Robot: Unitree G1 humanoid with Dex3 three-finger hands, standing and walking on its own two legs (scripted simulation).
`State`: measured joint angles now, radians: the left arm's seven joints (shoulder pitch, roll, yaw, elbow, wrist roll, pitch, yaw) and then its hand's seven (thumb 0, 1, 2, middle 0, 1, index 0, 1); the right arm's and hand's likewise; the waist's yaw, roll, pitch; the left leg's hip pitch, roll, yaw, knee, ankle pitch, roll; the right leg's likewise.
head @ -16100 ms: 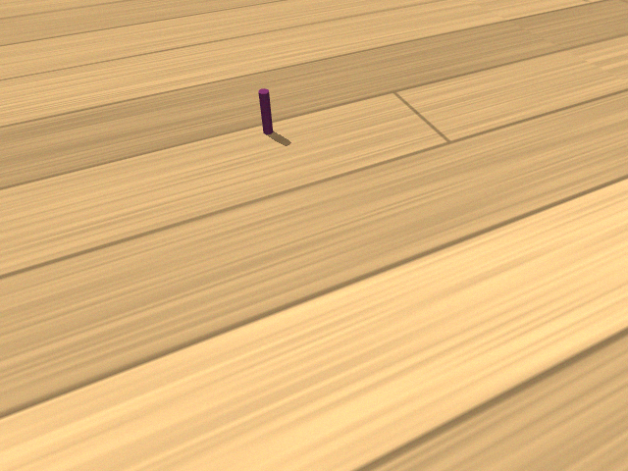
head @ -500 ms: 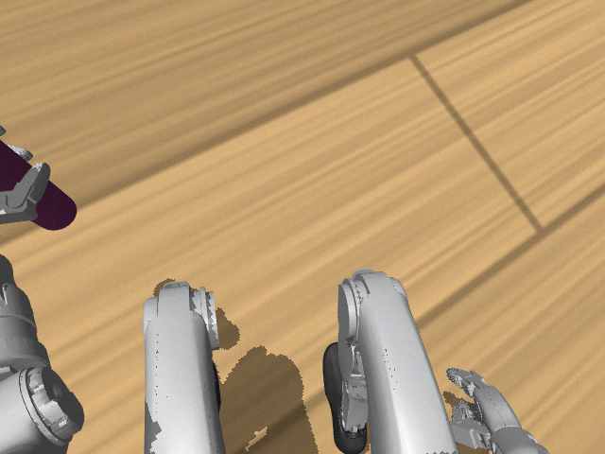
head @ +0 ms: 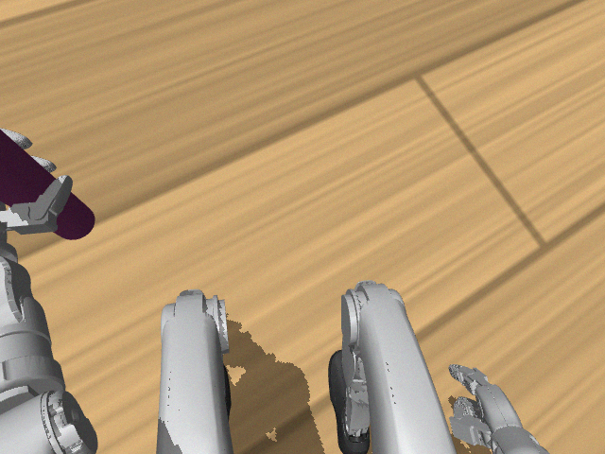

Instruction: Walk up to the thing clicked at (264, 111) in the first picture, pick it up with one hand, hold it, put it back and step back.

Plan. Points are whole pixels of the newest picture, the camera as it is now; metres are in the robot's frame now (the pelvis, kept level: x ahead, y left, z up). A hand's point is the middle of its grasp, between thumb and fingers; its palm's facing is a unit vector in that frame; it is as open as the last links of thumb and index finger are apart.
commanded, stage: lift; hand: left
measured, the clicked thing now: (28, 187) +0.43 +0.32 -0.01
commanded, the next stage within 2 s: hold in 1.92 s
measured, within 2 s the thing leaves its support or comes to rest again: neither
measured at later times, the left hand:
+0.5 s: hand out of the picture +0.40 +0.27 +0.16, palm faces +0.35 -0.94 -0.03, open 8.2 cm
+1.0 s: hand out of the picture +0.39 +0.25 +0.27, palm faces +0.38 -0.93 -0.03, open 8.2 cm
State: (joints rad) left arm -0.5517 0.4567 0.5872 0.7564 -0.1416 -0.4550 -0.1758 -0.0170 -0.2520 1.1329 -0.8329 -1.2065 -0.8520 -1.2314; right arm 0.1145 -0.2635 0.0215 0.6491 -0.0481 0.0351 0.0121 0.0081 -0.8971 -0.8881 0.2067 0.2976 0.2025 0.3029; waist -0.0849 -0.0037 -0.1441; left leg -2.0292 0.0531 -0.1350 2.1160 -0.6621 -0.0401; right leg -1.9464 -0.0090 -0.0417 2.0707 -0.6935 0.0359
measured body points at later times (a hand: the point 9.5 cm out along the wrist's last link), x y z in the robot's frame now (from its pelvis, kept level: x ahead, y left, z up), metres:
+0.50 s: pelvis +0.03 +0.00 +0.14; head +0.18 +0.05 +0.56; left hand +0.38 +0.32 +0.16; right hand +0.20 -0.24 +0.02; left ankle +0.09 +0.14 -0.39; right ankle +0.09 -0.13 -0.39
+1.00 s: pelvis +0.06 +0.01 +0.24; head +0.15 +0.04 +0.68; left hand +0.37 +0.29 +0.27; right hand +0.21 -0.22 +0.13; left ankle +0.08 +0.14 -0.39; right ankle +0.09 -0.14 -0.39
